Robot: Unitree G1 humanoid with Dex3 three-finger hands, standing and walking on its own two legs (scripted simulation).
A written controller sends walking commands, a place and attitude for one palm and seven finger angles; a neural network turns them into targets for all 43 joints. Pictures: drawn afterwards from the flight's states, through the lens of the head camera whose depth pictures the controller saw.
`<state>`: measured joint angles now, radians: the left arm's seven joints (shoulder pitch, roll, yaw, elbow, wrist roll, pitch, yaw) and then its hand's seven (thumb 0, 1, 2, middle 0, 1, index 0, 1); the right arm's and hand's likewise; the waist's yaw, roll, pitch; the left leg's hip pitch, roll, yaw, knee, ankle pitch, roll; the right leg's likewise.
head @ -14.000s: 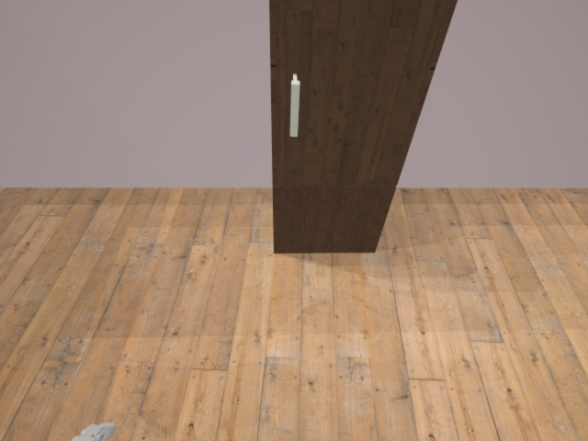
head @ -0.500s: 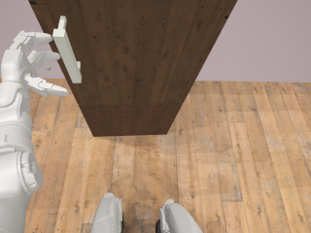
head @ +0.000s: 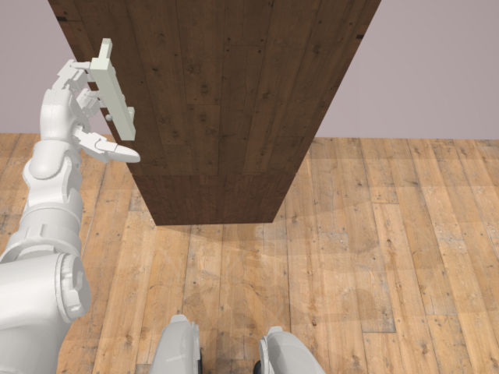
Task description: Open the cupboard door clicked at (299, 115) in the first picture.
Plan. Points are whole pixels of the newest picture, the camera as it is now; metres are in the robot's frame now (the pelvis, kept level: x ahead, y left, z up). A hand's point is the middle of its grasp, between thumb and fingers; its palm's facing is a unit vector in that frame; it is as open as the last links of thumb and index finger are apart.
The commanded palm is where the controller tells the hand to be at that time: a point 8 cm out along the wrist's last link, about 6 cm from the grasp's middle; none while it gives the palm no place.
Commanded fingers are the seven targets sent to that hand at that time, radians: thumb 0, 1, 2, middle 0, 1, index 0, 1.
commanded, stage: slide the fingers in behind the handle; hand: left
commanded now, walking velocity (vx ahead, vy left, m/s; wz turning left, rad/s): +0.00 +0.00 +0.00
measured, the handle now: (118, 94) +0.54 +0.19 +0.07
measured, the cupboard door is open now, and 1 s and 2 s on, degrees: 0 0 2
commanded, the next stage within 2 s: close the thumb around the handle in 0.84 s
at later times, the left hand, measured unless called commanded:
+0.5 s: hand (130, 119) +0.49 +0.16 +0.07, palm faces +0.00 -1.00 +0.00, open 14.0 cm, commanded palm +0.47 +0.21 +0.07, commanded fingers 0.00 -0.50 0.30 -0.30 -1.20 -0.30 -1.20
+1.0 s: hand (126, 117) +0.50 +0.17 +0.07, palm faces +0.00 -1.00 +0.01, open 13.9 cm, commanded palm +0.48 +0.21 +0.07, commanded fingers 0.00 -0.28 0.40 -0.32 -1.22 -0.32 -1.22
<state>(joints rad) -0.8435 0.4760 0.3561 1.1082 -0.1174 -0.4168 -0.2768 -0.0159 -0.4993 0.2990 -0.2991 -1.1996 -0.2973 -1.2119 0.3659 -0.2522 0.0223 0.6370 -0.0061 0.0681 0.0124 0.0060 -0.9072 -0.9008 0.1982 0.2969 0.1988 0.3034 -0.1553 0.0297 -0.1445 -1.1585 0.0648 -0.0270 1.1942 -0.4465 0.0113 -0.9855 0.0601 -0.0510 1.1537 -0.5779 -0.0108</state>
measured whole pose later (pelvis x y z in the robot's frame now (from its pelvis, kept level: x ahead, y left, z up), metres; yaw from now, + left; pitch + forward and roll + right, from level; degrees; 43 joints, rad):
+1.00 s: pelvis +0.00 +0.00 +0.00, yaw +0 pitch +23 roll -4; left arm -0.86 0.42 0.33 1.14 -0.10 -0.44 -0.19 -0.02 -0.49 0.30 -0.30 -1.20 -0.30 -1.21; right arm 0.37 -0.25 0.02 0.64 -0.01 0.07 0.02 0.01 -0.91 -0.90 0.20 0.30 0.20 0.30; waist -0.16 0.04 -0.15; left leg -1.16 0.06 -0.02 1.20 -0.45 0.01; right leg -0.99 0.06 -0.05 1.16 -0.58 -0.01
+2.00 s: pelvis +0.01 -0.01 +0.01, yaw +0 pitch +22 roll -2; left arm -0.71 0.38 0.32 1.00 -0.14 -0.43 -0.18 0.01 0.78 0.80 -0.39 -1.35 -0.37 -1.35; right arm 0.37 -0.25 0.00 0.61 0.00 0.10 0.03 0.01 -0.91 -0.90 0.20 0.30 0.20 0.30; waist -0.14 0.04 -0.16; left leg -1.09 0.07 -0.01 1.15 -0.45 0.00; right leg -0.94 0.06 -0.03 1.14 -0.59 -0.02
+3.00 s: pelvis +0.02 -0.05 +0.02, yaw +5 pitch +14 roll +1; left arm 0.24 -0.08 -0.25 0.10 0.08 -0.32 0.50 -0.01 0.61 0.76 -0.36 -1.32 -0.38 -1.34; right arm 0.21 -0.20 0.01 0.53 -0.07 -0.02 0.03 0.01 -0.91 -0.90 0.20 0.30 0.20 0.30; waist -0.02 0.03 -0.19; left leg -0.88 0.02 -0.06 1.08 -0.44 -0.06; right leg -0.73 0.03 -0.08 1.13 -0.63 -0.08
